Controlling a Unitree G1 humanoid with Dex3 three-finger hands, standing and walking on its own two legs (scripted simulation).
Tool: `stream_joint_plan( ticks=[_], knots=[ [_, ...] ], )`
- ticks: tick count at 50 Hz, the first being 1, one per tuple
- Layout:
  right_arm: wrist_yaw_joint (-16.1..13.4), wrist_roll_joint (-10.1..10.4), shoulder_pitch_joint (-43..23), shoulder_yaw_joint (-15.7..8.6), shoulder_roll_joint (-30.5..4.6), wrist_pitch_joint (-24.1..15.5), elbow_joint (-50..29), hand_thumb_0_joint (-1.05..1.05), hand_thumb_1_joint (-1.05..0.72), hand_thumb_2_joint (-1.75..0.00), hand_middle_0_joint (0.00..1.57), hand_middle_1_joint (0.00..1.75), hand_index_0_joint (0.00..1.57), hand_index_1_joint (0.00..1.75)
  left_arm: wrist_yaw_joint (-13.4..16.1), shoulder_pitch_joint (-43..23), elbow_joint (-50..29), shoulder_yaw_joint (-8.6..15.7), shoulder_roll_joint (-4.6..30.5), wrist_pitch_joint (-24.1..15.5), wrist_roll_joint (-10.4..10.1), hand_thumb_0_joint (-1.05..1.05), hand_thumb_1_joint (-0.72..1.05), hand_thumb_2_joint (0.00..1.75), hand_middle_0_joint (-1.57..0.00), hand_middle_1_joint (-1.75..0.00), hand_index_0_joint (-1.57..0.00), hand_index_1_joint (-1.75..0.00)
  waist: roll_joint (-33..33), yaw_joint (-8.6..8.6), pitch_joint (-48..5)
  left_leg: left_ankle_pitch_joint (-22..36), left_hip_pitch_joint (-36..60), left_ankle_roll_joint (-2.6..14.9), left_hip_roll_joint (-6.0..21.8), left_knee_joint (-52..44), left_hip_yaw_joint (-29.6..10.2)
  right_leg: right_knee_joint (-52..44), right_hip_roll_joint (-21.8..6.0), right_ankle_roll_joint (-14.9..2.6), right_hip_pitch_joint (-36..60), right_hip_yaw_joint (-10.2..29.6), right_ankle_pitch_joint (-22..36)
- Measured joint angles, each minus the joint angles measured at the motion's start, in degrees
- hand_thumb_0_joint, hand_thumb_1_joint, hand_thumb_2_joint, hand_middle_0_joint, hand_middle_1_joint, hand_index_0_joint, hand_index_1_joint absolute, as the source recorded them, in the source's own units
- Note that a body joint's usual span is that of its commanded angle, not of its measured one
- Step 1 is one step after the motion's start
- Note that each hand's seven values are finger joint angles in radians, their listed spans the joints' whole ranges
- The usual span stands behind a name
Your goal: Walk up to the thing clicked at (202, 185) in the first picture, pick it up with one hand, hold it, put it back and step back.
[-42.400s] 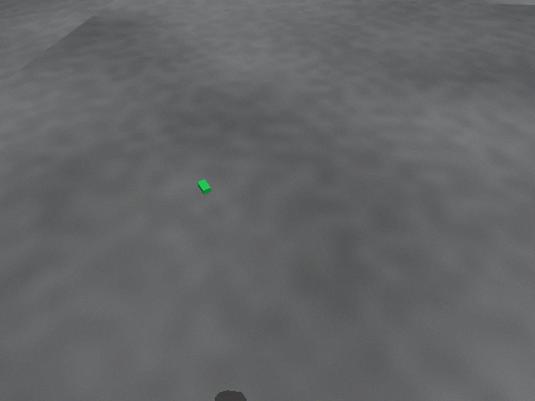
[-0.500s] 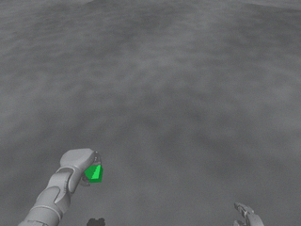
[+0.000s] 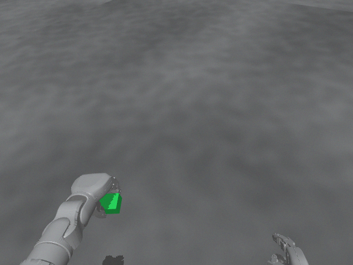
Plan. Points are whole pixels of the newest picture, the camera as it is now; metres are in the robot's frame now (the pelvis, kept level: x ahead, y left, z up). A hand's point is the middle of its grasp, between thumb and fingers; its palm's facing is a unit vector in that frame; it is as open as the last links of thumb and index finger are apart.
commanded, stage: hold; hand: left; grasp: from above
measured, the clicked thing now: (104, 203) +0.30 +0.22 -0.07
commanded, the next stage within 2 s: crouch in 0.28 s
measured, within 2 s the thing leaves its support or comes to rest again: neither
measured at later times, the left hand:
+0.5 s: hand (98, 198) +0.30 +0.23 -0.03, palm faces -0.43 -0.05 -0.90, open 7.1 cm
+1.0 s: hand (109, 214) +0.33 +0.26 -0.21, palm faces -0.41 +0.07 -0.91, open 7.1 cm
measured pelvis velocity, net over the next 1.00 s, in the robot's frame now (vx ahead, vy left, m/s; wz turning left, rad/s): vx -0.03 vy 0.01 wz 0.02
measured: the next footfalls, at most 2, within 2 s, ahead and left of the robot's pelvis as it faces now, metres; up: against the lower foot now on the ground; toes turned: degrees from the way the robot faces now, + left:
none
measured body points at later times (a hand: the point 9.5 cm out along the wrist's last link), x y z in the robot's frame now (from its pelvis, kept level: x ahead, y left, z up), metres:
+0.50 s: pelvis +0.01 +0.00 +0.00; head +0.02 -0.02 +0.45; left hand +0.32 +0.23 +0.02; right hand +0.16 -0.25 -0.11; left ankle +0.02 +0.12 -0.74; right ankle +0.02 -0.13 -0.74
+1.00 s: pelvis -0.03 +0.01 -0.11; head +0.08 +0.02 +0.32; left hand +0.35 +0.25 -0.16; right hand +0.08 -0.28 -0.23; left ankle +0.02 +0.12 -0.74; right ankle +0.02 -0.13 -0.74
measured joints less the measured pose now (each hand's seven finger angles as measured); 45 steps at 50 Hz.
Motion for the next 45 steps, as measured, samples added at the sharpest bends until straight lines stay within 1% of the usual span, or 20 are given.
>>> stream_joint_plan(
  ticks=[5, 9, 16, 24, 28, 32, 35, 37, 42, 45],
  knots=[
    [0.01, 0.06, -0.01, -0.13, 0.03, 0.26, 0.47, 0.01, -0.9, -0.9, 0.2, 0.3, 0.2, 0.3, 0.38, -0.53, 0.42, 0.2, 0.01, 0.2, -0.05, 0.01, 0.47, 0.02, -0.93, -0.21, -0.98, -0.15, 0.04, 0.02, -0.29, -0.08, 0.48, 0.04, -0.04, -0.42, -0.04, -0.58, -0.04, 0.04, 0.58, -0.05, -0.02],
    [0.07, 0.17, 0.1, -0.25, 0.11, 0.47, 0.39, 0.01, -0.9, -0.9, 0.2, 0.3, 0.2, 0.3, 0.12, -0.68, 1.09, 0.3, 0.13, 0.36, -0.12, 0.01, 0.48, 0.01, -0.93, -0.21, -0.98, -0.15, 0.02, -0.12, -0.47, -0.2, 0.71, 0.04, -0.03, -0.62, 0.02, -0.81, -0.04, 0.03, 0.79, 0.01, -0.1],
    [0.05, 0.17, 0.48, -0.49, 0.04, 0.78, 0.04, 0.01, -0.9, -0.9, 0.2, 0.3, 0.2, 0.3, -0.22, 0.28, 0.96, 0.16, 0.09, -0.5, -0.23, 0.01, 0.48, 0.01, -0.93, -0.21, -0.98, -0.14, -0.04, -0.19, -0.26, -0.34, 0.92, 0.04, -0.05, -0.93, 0.05, -1.12, -0.06, 0.04, 0.99, 0.03, -0.23],
    [0.16, 0.11, 0.72, -0.87, -0.11, 1.17, 0.55, 0.01, -0.9, -0.9, 0.2, 0.3, 0.2, 0.3, 1.97, -0.38, 1.75, 0.73, -0.34, -0.46, 0.43, 0.01, 0.48, 0.0, -0.94, -0.2, -0.99, -0.13, -0.04, -0.11, -0.35, -0.44, 0.96, -0.01, -0.03, -1.03, -0.13, -1.33, -0.04, 0.0, 1.15, -0.15, -0.34],
    [0.35, 0.17, 0.65, -0.99, -0.04, 1.47, 0.37, 0.01, -0.89, -0.9, 0.2, 0.3, 0.2, 0.3, 2.6, -0.59, 3.21, 0.92, -0.49, -0.29, 0.83, 0.01, 0.48, 0.0, -0.95, -0.18, -0.99, -0.12, -0.14, -0.57, -0.5, -0.51, 0.54, 0.0, -0.04, -0.82, -0.26, -1.15, -0.05, 0.01, 0.79, -0.28, -0.44],
    [0.53, -0.03, 0.47, -0.88, 0.08, 1.81, 0.0, 0.01, -0.89, -0.9, 0.2, 0.3, 0.2, 0.3, 3.45, -0.65, 5.72, 0.97, -0.59, -1.73, 1.44, 0.01, 0.47, 0.0, -0.96, -0.16, -1.0, -0.1, -0.78, -1.22, -0.45, -0.85, -1.26, 0.01, -0.07, 0.45, -0.57, 0.02, -0.08, 0.01, -0.84, -0.57, -0.84],
    [0.75, -0.62, 0.25, -0.87, 0.17, 1.93, -0.14, 0.01, -0.89, -0.9, 0.2, 0.3, 0.2, 0.3, 5.56, -1.7, 8.98, 1.37, -0.58, -3.95, 2.85, 0.01, 0.47, 0.0, -0.97, -0.15, -1.01, -0.09, -1.66, -1.65, -0.66, -1.85, -5.09, -0.04, -0.06, 3.64, -0.96, 3.05, -0.08, -0.06, -4.46, -0.9, -1.88],
    [1.05, -1.25, 0.01, -1.0, 0.12, 1.86, -0.06, 0.01, -0.89, -0.9, 0.2, 0.3, 0.2, 0.3, 7.94, -3.21, 11.74, 1.79, -0.5, -5.28, 4.36, 0.01, 0.47, 0.0, -0.97, -0.14, -1.01, -0.08, -2.21, -1.91, -1.08, -3.11, -9.31, -0.09, 0.01, 7.4, -1.31, 6.5, -0.02, -0.1, -8.41, -1.19, -3.09],
    [2.33, -2.95, 0.13, -2.22, -0.59, 1.29, 0.05, 0.01, -0.89, -0.9, 0.2, 0.3, 0.2, 0.3, 15.37, -9.27, 19.81, 2.46, -0.29, -6.53, 9.39, 0.01, 0.47, 0.0, -0.97, -0.13, -1.01, -0.07, -2.9, -2.65, -4.23, -8.03, -25.12, -0.17, 0.3, 21.61, -2.33, 19.71, 0.26, 0.07, -23.46, -1.96, -7.75],
    [3.06, -3.62, 0.42, -2.96, -1.14, 0.94, 0.41, 0.01, -0.89, -0.9, 0.2, 0.3, 0.2, 0.3, 18.9, -13.4, 24.36, 3.38, -0.01, -6.37, 11.39, 0.01, 0.47, 0.0, -0.97, -0.13, -1.01, -0.07, -2.81, -3.45, -6.18, -11.19, -35.14, 0.0, 0.5, 30.88, -2.89, 28.36, 0.48, 0.31, -33.04, -2.33, -10.69]
  ],
)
